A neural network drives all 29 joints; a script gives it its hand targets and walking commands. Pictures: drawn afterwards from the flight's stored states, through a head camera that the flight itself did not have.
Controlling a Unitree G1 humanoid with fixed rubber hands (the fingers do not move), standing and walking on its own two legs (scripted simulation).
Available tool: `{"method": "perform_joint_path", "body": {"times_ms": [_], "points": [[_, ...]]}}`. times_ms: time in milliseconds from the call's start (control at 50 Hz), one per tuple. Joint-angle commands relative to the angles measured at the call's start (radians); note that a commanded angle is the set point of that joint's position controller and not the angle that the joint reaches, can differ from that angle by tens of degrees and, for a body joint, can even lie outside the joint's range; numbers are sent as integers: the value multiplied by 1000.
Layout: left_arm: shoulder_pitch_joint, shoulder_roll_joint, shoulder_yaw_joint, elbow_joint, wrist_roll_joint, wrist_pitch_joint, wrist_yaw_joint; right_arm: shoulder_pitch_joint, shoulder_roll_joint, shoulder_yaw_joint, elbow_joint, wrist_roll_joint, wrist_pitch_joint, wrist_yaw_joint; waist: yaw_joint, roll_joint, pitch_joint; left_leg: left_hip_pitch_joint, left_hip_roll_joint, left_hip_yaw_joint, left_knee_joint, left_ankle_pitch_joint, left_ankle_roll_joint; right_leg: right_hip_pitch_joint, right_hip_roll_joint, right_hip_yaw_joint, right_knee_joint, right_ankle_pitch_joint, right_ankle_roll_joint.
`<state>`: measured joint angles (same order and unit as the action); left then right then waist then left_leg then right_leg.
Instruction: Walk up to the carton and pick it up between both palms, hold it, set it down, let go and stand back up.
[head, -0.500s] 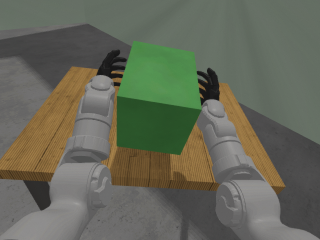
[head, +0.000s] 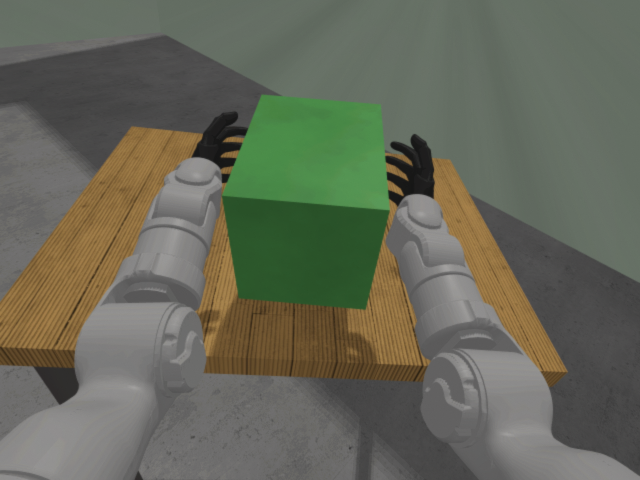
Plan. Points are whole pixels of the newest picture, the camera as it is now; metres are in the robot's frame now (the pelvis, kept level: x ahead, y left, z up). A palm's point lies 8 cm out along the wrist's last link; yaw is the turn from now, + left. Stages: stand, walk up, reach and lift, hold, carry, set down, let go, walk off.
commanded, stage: set down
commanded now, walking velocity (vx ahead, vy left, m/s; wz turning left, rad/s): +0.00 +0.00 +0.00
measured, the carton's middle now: (311, 198) +0.44 -0.01 +0.17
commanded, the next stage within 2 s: none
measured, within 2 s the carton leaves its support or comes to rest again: neither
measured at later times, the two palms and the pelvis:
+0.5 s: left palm (212, 171) +0.47 +0.12 +0.19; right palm (406, 203) +0.41 -0.13 +0.20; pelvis +0.01 +0.01 +0.00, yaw -1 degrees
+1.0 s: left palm (228, 172) +0.49 +0.10 +0.18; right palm (411, 222) +0.40 -0.14 +0.17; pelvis +0.01 +0.01 +0.00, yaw -2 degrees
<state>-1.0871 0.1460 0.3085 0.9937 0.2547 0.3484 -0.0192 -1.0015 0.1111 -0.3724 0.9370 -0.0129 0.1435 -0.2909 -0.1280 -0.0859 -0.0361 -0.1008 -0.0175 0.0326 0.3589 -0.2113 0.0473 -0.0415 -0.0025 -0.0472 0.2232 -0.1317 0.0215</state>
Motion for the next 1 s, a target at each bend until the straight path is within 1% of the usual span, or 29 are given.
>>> {"method": "perform_joint_path", "body": {"times_ms": [0,40,60,80,100,160,220,300,340,360,380,400,420,460,500,520,540,600,660,680,700,720,740,760,780,800,820,900,980], "points": [[-752,-621,-199,-70,-102,-79,-179,-875,540,260,-206,23,-62,123,-17,166,-503,98,-5,26,-20,402,-112,225,37,-14,65,369,4],[-764,-605,-185,-58,-102,-88,-181,-867,543,247,-191,18,-55,121,-18,166,-507,92,-6,30,-21,400,-110,228,36,-12,67,370,1],[-770,-592,-177,-37,-97,-91,-183,-860,543,233,-172,11,-48,119,-25,169,-489,86,-6,30,-25,390,-110,224,34,-9,66,363,2],[-780,-595,-179,-58,-103,-101,-182,-849,550,230,-169,10,-49,120,-27,175,-515,97,-2,30,-20,424,-117,221,36,-11,72,380,1],[-791,-589,-178,-41,-105,-105,-185,-849,549,218,-156,4,-46,119,-35,182,-509,106,-2,29,-19,428,-119,210,36,-10,68,369,1],[-800,-593,-180,-38,-116,-118,-182,-865,555,212,-165,-2,-55,121,-30,197,-546,136,7,25,2,503,-133,186,43,-13,73,376,-4],[-796,-575,-162,-8,-111,-124,-186,-863,559,206,-165,-12,-51,120,-25,191,-552,105,3,32,0,495,-123,211,39,-7,82,402,-4],[-827,-588,-186,-27,-131,-139,-180,-874,571,204,-170,-16,-63,121,-31,229,-614,157,14,25,32,608,-150,167,47,-8,87,409,-9],[-838,-584,-189,-30,-135,-147,-178,-869,576,204,-163,-17,-63,120,-34,240,-618,156,13,26,40,629,-154,168,46,-4,92,427,-11],[-840,-582,-187,-25,-135,-148,-178,-862,576,199,-152,-21,-60,120,-36,242,-607,154,14,25,39,628,-155,165,46,-3,92,423,-11],[-834,-568,-175,1,-133,-147,-182,-871,575,198,-159,-24,-57,119,-33,222,-593,140,12,28,37,606,-144,174,44,-1,92,424,-7],[-840,-563,-176,7,-135,-148,-184,-867,572,185,-148,-30,-53,117,-43,225,-581,136,15,24,29,599,-146,169,45,-3,95,416,-5],[-837,-553,-164,26,-131,-149,-188,-875,571,183,-148,-33,-50,116,-35,216,-580,127,12,27,25,575,-138,171,42,-1,92,407,-6],[-841,-554,-163,36,-135,-155,-187,-887,572,181,-155,-32,-51,120,-28,227,-598,128,18,24,24,585,-141,166,42,-1,98,408,-8],[-850,-539,-149,58,-134,-163,-190,-881,583,172,-148,-42,-46,118,-32,214,-593,118,15,30,26,581,-136,171,40,3,99,420,-6],[-850,-531,-137,64,-128,-165,-192,-870,585,165,-136,-45,-41,118,-31,219,-584,106,14,31,22,575,-134,178,37,5,102,421,-6],[-854,-524,-135,77,-128,-166,-196,-864,583,152,-130,-56,-37,116,-41,213,-574,98,15,32,15,556,-133,176,35,6,100,410,-4],[-873,-498,-112,102,-121,-180,-202,-863,586,128,-115,-75,-35,115,-39,216,-583,86,16,36,12,532,-128,171,31,6,103,407,-7],[-871,-493,-100,122,-114,-190,-203,-862,591,108,-113,-99,-42,117,-39,227,-603,91,23,35,20,567,-136,163,32,4,111,413,-9],[-863,-476,-82,147,-104,-188,-208,-847,590,93,-98,-110,-36,115,-43,219,-579,78,22,40,16,547,-130,168,29,7,107,405,-9],[-866,-475,-81,145,-100,-191,-211,-844,590,80,-96,-121,-38,115,-50,221,-579,73,24,40,12,545,-131,168,29,4,112,408,-8],[-861,-472,-74,160,-98,-192,-213,-854,587,78,-106,-127,-42,117,-42,223,-590,75,27,41,14,551,-131,161,29,3,112,401,-8],[-872,-474,-81,158,-101,-196,-215,-848,589,64,-99,-136,-46,115,-55,233,-599,88,30,39,18,566,-137,145,30,1,111,396,-8],[-997,-509,-128,84,-132,-234,-222,-810,611,-15,-51,-185,-58,110,-171,243,-600,217,36,14,19,543,-146,81,36,-32,110,393,-11],[-976,-505,-127,107,-128,-240,-224,-815,605,-17,-56,-198,-71,114,-125,290,-609,265,41,21,44,590,-162,27,35,-27,106,385,-23],[-972,-506,-125,122,-121,-242,-228,-815,596,-28,-58,-199,-78,115,-124,297,-618,295,40,25,56,605,-165,-4,41,-31,92,369,-31],[-948,-499,-106,146,-104,-240,-231,-819,590,-30,-67,-213,-81,117,-106,297,-615,273,36,26,58,602,-158,16,38,-31,87,371,-36],[-878,-442,-40,226,-60,-235,-245,-812,586,-18,-113,-236,-68,126,-77,252,-566,118,21,35,15,489,-120,138,16,-22,112,427,-18],[-867,-401,-4,251,-45,-239,-253,-800,619,8,-152,-248,-48,134,-60,219,-585,13,14,40,-28,404,-78,217,-3,-7,143,472,-5]]}}
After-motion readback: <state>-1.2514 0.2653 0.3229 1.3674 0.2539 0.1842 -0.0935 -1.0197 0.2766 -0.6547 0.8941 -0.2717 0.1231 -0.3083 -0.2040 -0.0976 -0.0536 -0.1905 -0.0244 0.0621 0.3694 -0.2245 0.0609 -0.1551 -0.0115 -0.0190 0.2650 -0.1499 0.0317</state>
